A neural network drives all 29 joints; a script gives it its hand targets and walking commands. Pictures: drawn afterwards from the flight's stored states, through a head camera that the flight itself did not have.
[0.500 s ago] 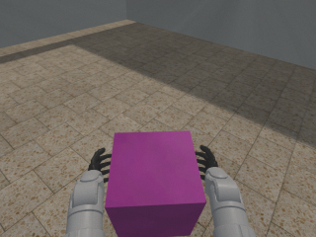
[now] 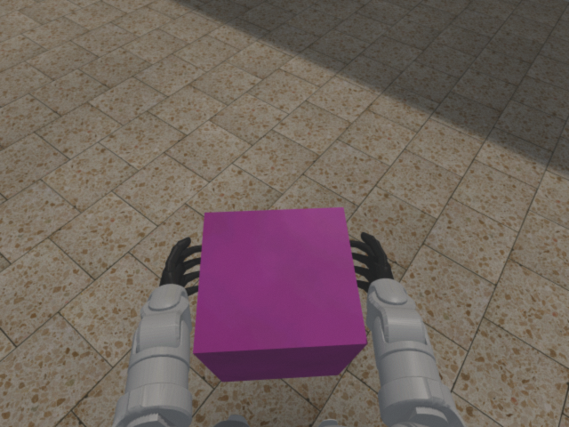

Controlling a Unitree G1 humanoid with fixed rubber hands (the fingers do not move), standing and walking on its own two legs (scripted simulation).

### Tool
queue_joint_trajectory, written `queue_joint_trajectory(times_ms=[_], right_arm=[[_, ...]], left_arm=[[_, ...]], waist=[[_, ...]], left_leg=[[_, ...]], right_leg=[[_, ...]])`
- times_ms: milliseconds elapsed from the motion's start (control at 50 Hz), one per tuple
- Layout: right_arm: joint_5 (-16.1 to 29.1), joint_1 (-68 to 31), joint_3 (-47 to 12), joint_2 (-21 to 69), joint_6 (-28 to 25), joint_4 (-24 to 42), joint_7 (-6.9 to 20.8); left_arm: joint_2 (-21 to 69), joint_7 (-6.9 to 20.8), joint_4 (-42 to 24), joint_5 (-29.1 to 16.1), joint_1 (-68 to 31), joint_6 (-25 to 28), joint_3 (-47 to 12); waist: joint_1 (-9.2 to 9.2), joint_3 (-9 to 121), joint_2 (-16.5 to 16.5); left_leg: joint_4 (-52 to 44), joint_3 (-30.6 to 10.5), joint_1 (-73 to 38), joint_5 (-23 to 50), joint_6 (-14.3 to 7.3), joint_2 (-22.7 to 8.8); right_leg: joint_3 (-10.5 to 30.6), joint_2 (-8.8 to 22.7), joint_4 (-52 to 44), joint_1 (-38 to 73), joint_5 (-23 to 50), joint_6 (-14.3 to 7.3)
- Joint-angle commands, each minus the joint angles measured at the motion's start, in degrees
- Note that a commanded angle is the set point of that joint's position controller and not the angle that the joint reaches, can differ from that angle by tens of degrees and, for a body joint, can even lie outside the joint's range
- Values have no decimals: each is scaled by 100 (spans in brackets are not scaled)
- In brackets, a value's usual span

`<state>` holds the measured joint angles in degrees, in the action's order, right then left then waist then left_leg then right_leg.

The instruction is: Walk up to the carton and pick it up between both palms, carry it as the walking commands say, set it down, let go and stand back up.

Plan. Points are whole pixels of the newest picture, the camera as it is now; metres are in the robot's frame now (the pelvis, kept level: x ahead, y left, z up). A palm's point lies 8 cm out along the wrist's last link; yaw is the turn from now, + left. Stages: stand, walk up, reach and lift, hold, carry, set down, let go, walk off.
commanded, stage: set down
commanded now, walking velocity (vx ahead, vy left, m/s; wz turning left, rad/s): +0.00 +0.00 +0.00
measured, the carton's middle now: (277, 301) +0.34 +0.03 -0.10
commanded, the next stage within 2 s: none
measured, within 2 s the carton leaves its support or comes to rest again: neither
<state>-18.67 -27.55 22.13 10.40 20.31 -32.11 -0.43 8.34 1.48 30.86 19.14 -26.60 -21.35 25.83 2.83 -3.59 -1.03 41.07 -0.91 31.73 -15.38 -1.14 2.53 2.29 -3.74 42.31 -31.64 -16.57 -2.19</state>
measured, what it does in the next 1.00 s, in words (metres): lowers itself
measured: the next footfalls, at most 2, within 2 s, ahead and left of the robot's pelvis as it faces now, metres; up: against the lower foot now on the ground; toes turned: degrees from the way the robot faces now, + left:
none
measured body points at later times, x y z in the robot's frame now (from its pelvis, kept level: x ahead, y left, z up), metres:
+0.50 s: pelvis -0.01 +0.00 -0.05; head +0.16 +0.00 +0.36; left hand +0.37 +0.19 -0.12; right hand +0.40 -0.11 -0.11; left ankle +0.06 +0.11 -0.71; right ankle +0.05 -0.09 -0.71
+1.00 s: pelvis -0.02 +0.00 -0.13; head +0.19 +0.01 +0.26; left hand +0.40 +0.20 -0.20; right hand +0.42 -0.10 -0.20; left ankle +0.06 +0.11 -0.71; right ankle +0.05 -0.09 -0.71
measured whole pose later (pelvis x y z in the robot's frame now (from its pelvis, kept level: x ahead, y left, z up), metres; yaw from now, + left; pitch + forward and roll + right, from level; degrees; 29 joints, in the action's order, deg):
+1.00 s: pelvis -0.02 +0.00 -0.13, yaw +0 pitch +36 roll +0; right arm -10.1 -41.3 21.2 6.5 13.7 -34.4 -4.9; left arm 2.8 0.0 34.1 11.5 -41.7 -16.0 26.3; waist 3.4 10.1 -2.1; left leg 78.2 -2.3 88.4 -25.7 -0.2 4.4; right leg 1.8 -6.4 78.4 -87.8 -26.5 -1.2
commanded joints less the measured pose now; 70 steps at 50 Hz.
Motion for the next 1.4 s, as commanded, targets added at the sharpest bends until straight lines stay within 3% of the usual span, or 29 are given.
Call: queue_joint_trajectory(times_ms=[0,40,60,160,180,220,300,360,400,520,620,640,660,680,700,740,860,940,1000,1020,1060,1080,1100,1140,1160,1240,1260,1280,1380], right_arm=[[882,-2915,-2920,5127,-486,-31,989],[966,-2751,-3147,5217,-626,-208,953],[849,-2548,-2834,5060,-640,-324,903],[773,-3060,-2861,4821,-782,-163,802],[666,-2949,-2672,4609,-753,-376,833],[915,-3406,-2921,4914,-749,-186,860],[886,-3388,-2985,5012,-854,-377,777],[846,-3468,-2883,4968,-768,-552,796],[818,-3294,-2799,4979,-734,-444,815],[1073,-3732,-3088,5259,-870,-333,850],[1020,-3924,-2966,5097,-875,-423,831],[1068,-3841,-3108,4975,-854,-288,825],[1002,-3912,-2935,4753,-830,-499,835],[1073,-3980,-3137,4879,-851,-254,845],[1115,-4276,-3037,4881,-850,-189,804],[1314,-4371,-3213,5045,-814,-218,794],[1112,-4249,-2877,4992,-635,-887,812],[1498,-4989,-3413,5214,-656,-337,687],[1565,-5432,-3329,4734,-742,-139,657],[1342,-5098,-3118,4856,-706,-531,593],[1216,-5120,-2773,4801,-678,-835,595],[1127,-5135,-2682,4775,-657,-768,572],[1381,-5327,-2929,4966,-664,-632,587],[1287,-5579,-2780,4658,-700,-577,527],[1242,-5523,-2654,4699,-711,-884,569],[1624,-6049,-2937,4726,-737,-536,636],[1286,-5927,-2661,4803,-708,-1065,549],[1385,-5789,-2776,4870,-710,-948,518],[1518,-6638,-2816,4469,-710,-728,385]], left_arm=[[4792,1062,88,-898,-2626,451,-3073],[4829,1008,-237,-1019,-2748,657,-3312],[4904,1004,34,-1112,-2735,625,-3322],[4429,979,338,-793,-3023,734,-2988],[4761,996,355,-806,-3245,696,-3027],[4558,1005,460,-872,-3023,748,-2927],[5031,1042,469,-1145,-3305,828,-3223],[4472,1060,474,-840,-3584,803,-2935],[4493,1082,491,-887,-3309,760,-3004],[4658,1116,505,-1023,-3511,911,-3051],[4627,1024,336,-1071,-3885,881,-3236],[4852,1023,276,-1077,-3805,844,-3301],[4909,994,187,-1237,-4106,814,-3397],[5081,942,110,-1243,-4039,780,-3467],[5079,982,371,-1263,-4276,729,-3323],[4764,994,308,-1161,-4348,725,-3277],[4741,914,312,-1229,-4605,642,-3333],[4900,995,434,-1530,-4699,615,-3275],[4943,922,839,-1361,-4523,531,-3149],[5002,919,691,-1489,-4724,606,-3154],[4617,873,780,-1252,-4992,593,-3020],[4939,890,852,-1418,-4941,546,-3111],[4822,877,454,-1468,-5427,589,-3239],[4818,870,954,-1458,-5025,527,-3008],[4687,840,911,-1294,-5321,514,-3000],[4409,741,452,-1454,-5650,631,-3073],[4721,716,741,-1538,-5976,663,-3049],[4606,727,678,-1460,-5784,650,-2854],[4540,702,803,-1496,-6358,583,-2842]], waist=[[31,3543,-132],[267,3997,22],[-132,3685,6],[114,3660,-24],[-196,3540,392],[294,3672,-51],[-57,4286,87],[355,4290,122],[-4,4294,-69],[273,5192,-195],[-75,5299,-120],[225,5859,188],[-206,5277,172],[218,5850,319],[-143,5400,42],[304,5834,332],[90,5629,284],[311,6232,-322],[447,6355,233],[57,5985,-173],[190,5702,-5],[-239,5791,-123],[206,5958,114],[-75,5814,-175],[134,6029,326],[424,6272,237],[-69,6352,-15],[413,6271,-151],[209,6677,91]], left_leg=[[-76,-633,-1289,1904,-232,181],[189,-591,-892,2131,-118,205],[109,-687,-950,1880,-161,192],[390,-515,-272,671,-170,319],[345,-518,-131,565,-86,316],[482,-538,32,631,-183,265],[900,-526,300,918,-147,365],[1015,-407,906,741,-51,393],[985,-524,754,1026,-86,366],[1494,-450,1470,1366,-55,441],[1839,-449,1621,1203,81,394],[1938,-297,1604,1285,142,515],[1943,-418,1760,983,179,422],[1967,-330,1326,1181,236,466],[2181,-384,1911,821,144,495],[2295,-250,1876,696,111,519],[2637,-267,2240,844,247,473],[2962,-349,2395,443,70,516],[3241,-168,2566,1090,204,589],[3213,-339,3004,818,139,611],[3255,-233,2916,582,207,582],[3219,-309,2886,271,231,603],[3233,-199,2722,405,249,564],[3300,-343,3007,386,242,563],[3413,-277,2907,390,277,572],[3835,-77,3396,700,263,595],[3815,-173,3374,462,285,638],[3885,-9,3454,439,291,661],[4269,96,3715,339,298,644]], right_leg=[[589,-107,-263,430,1702,121],[771,-16,-110,645,2180,71],[583,-142,-32,304,1620,96],[580,-169,104,-305,771,137],[561,-176,167,-490,700,132],[604,-174,325,-379,598,109],[614,-136,580,-577,928,176],[572,-211,820,-871,898,141],[530,-246,860,-939,1046,226],[447,-291,1366,-1317,1389,263],[323,-444,1662,-2102,1048,216],[302,-465,1748,-1950,1079,214],[205,-509,1894,-2583,638,232],[208,-525,1949,-2540,649,168],[267,-496,1864,-2489,543,184],[266,-488,2225,-2673,500,232],[236,-543,2502,-3214,509,178],[135,-538,2879,-3065,276,307],[270,-523,2904,-3187,586,221],[140,-514,2995,-3233,623,302],[126,-625,3057,-3945,133,305],[24,-645,2983,-3557,-50,252],[90,-645,3160,-3625,123,227],[-68,-652,3334,-4007,27,302],[21,-629,3446,-4106,-25,203],[55,-673,3689,-4073,279,215],[-83,-678,3767,-4139,228,273],[5,-697,3675,-3914,191,277],[-66,-731,3997,-4114,-25,303]])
